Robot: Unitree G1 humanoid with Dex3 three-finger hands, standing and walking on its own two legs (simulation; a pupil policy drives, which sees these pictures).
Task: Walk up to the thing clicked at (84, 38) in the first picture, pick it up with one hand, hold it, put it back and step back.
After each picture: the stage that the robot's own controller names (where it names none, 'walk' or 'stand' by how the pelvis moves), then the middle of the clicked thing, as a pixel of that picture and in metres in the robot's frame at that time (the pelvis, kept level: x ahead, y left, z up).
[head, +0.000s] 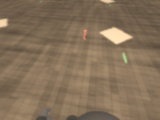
stand; (85, 34) +2.01 +0.20 -0.66
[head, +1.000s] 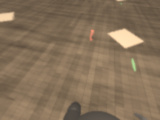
walk; (91, 35) +1.86 +0.14 -0.63
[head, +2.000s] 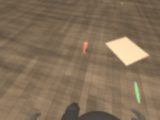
walk; (85, 48) +1.26 +0.17 -0.62
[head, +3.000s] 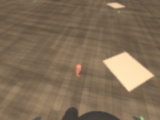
walk; (78, 70) +0.78 +0.18 -0.63
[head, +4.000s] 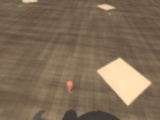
walk; (70, 87) +0.51 +0.23 -0.64
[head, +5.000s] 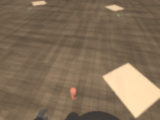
stand; (73, 93) +0.42 +0.21 -0.65
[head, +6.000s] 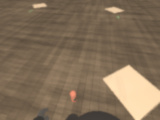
stand; (73, 96) +0.40 +0.20 -0.64
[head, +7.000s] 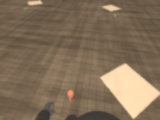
stand; (71, 96) +0.39 +0.22 -0.65
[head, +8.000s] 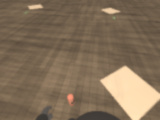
stand; (71, 100) +0.36 +0.22 -0.66
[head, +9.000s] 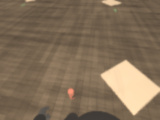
stand; (71, 94) +0.38 +0.23 -0.65
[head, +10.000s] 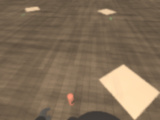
stand; (71, 99) +0.37 +0.23 -0.65
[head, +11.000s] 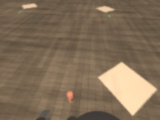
stand; (70, 97) +0.39 +0.23 -0.66
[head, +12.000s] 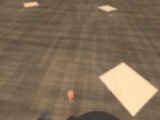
stand; (71, 96) +0.39 +0.22 -0.66
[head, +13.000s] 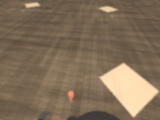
stand; (71, 96) +0.39 +0.22 -0.66
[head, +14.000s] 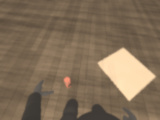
go down; (67, 82) +0.42 +0.23 -0.58
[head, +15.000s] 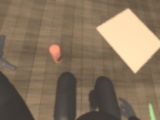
go down; (56, 55) +0.46 +0.29 -0.25
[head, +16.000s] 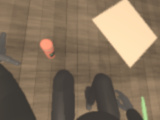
close in; (49, 50) +0.45 +0.30 -0.24
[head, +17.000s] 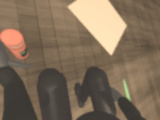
close; (18, 47) +0.43 +0.34 -0.16
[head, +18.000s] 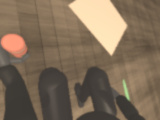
lift; (19, 50) +0.40 +0.34 -0.16
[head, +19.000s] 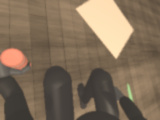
lift; (20, 62) +0.32 +0.36 -0.15
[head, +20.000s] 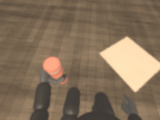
lift; (58, 73) +0.31 +0.21 +0.04
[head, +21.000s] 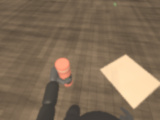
hold; (65, 74) +0.31 +0.17 +0.04
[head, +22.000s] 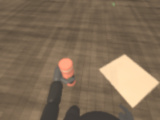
hold; (68, 74) +0.32 +0.16 +0.03
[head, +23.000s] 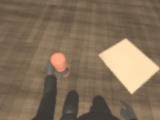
crouch; (61, 67) +0.37 +0.20 -0.02
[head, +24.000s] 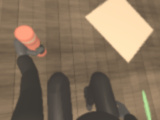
lower; (34, 45) +0.46 +0.31 -0.08
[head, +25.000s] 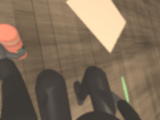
lower; (14, 46) +0.43 +0.34 -0.16
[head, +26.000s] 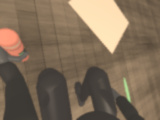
lower; (16, 49) +0.41 +0.35 -0.16
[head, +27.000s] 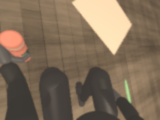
lower; (19, 50) +0.39 +0.34 -0.16
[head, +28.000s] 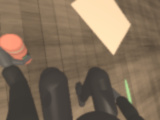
lower; (19, 52) +0.39 +0.34 -0.16
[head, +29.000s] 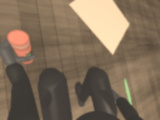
open; (24, 50) +0.41 +0.32 -0.16
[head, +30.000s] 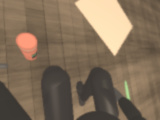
stand; (29, 49) +0.39 +0.32 -0.16
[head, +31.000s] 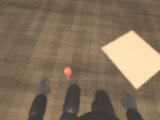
walk; (68, 74) +0.41 +0.23 -0.44
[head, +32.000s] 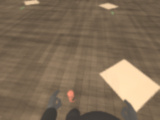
stand; (71, 96) +0.38 +0.20 -0.60
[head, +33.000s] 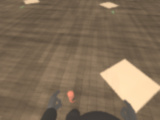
stand; (71, 97) +0.37 +0.21 -0.60
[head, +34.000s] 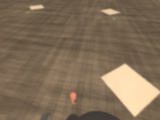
stand; (73, 98) +0.39 +0.19 -0.65
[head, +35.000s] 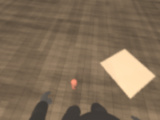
walk; (74, 84) +0.42 +0.15 -0.64
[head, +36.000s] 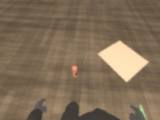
walk; (74, 71) +0.63 +0.21 -0.63
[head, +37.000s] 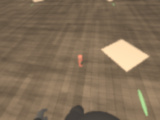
walk; (80, 61) +0.98 +0.25 -0.63
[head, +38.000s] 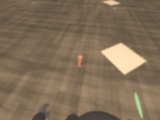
stand; (80, 61) +1.00 +0.21 -0.65
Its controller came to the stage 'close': yes
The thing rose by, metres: 0.67
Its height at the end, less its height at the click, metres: +0.00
